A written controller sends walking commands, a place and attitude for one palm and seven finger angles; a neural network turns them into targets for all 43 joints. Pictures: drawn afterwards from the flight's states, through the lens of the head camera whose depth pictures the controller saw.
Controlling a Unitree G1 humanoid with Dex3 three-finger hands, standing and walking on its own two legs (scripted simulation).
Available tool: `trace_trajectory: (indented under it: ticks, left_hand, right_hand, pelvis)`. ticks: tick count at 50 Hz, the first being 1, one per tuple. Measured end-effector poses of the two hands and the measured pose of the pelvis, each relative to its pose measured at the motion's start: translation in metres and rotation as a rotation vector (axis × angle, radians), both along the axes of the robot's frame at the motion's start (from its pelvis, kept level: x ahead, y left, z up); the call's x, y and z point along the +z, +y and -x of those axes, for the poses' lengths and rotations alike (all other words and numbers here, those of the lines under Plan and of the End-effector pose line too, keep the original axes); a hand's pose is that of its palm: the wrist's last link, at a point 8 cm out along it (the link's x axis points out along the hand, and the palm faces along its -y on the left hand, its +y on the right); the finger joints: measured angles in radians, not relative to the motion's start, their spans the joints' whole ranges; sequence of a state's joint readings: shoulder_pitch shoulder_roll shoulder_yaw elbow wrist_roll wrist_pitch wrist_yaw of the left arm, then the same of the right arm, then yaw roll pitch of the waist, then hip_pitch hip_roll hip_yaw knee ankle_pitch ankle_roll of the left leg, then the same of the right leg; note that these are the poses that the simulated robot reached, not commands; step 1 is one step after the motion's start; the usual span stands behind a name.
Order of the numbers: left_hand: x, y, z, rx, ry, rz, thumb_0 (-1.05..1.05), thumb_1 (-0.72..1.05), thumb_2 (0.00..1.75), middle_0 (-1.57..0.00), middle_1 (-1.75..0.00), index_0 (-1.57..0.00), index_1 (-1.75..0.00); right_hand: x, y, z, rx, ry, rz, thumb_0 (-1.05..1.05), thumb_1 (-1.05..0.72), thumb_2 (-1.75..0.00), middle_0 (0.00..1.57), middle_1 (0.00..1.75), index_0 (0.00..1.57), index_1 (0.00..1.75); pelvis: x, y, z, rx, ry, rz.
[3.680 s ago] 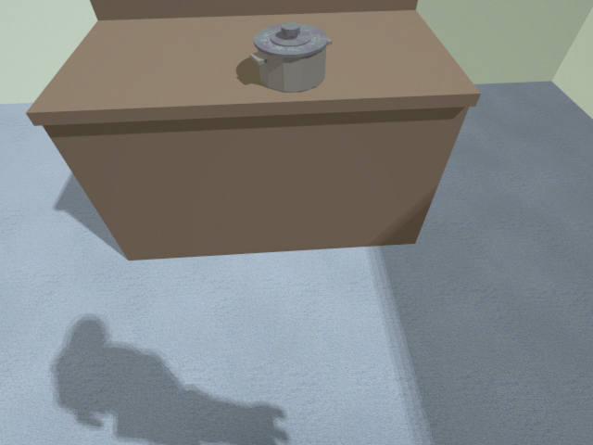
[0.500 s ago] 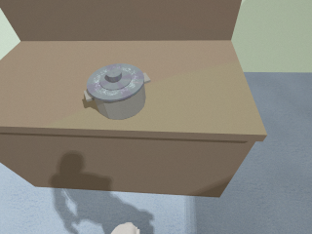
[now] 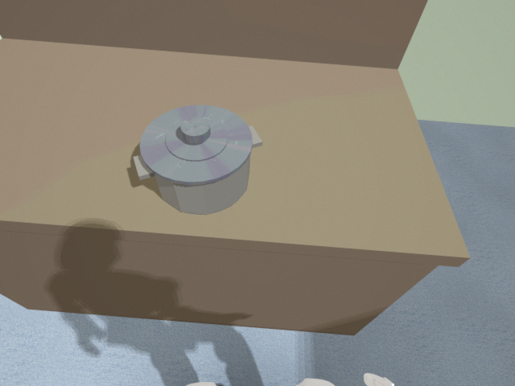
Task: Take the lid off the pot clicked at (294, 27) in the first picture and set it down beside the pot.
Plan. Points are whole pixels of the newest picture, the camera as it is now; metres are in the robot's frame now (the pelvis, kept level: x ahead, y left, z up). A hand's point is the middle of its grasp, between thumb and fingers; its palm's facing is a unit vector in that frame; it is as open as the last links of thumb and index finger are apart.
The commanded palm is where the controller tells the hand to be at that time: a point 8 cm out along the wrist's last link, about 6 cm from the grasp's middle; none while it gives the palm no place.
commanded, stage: come to a stop and stand still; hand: left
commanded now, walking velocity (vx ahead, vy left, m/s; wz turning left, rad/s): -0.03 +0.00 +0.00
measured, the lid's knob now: (195, 129) +0.50 +0.16 +0.09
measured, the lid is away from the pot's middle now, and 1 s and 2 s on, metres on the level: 0.00 0.00 0.00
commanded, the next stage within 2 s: look again from close up in 0.76 s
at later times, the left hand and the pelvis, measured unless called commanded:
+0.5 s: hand out of the picture +0.03 +0.12 -0.17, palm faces +0.02 -0.98 -0.22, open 7.2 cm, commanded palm none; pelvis +0.00 -0.06 +0.00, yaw +0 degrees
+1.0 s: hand out of the picture +0.00 +0.11 -0.18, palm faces +0.05 -0.98 -0.17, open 7.4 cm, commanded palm none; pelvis +0.02 -0.04 +0.00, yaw +1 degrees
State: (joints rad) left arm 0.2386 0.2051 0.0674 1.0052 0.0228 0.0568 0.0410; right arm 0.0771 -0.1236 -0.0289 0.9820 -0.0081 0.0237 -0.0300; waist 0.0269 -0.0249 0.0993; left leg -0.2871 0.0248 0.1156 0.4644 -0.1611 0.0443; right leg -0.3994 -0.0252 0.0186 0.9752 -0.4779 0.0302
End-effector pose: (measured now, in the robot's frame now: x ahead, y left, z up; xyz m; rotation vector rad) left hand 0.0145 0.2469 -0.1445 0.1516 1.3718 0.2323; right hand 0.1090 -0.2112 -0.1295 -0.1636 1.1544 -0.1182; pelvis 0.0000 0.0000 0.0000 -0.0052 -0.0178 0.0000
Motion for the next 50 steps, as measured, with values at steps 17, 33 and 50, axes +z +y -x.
trace_trajectory:
  ticks: [17, 33, 50]
  left_hand:
    - [0.011, -0.07, -0.012, -0.101, -0.047, 0.005, 0.0, 0.91, 0.89, -0.2, -0.29, -0.2, -0.3]
    - [0.007, -0.09, 0.006, -0.034, 0.012, 0.04, 0.0, 0.92, 0.89, -0.2, -0.29, -0.2, -0.3]
    - [-0.004, -0.087, 0.025, -0.018, 0.041, 0.072, 0.0, 0.91, 0.89, -0.2, -0.29, -0.2, -0.3]
  right_hand:
    - [-0.026, -0.071, 0.122, -0.126, 0.225, -0.033, 0.0, -0.91, -0.9, 0.2, 0.3, 0.19, 0.3]
    - [-0.02, -0.059, 0.158, -0.104, 0.369, -0.063, 0.01, -0.91, -0.9, 0.2, 0.3, 0.19, 0.3]
    - [-0.02, -0.062, 0.079, -0.061, 0.163, 0.001, 0.02, -0.93, -0.9, 0.2, 0.3, 0.19, 0.3]
  pelvis:
    - [-0.002, -0.051, 0.004, -0.014, -0.001, -0.012]
    - [0.003, -0.067, -0.004, 0.006, -0.005, -0.008]
    - [-0.005, -0.044, -0.016, 0.015, 0.011, 0.017]
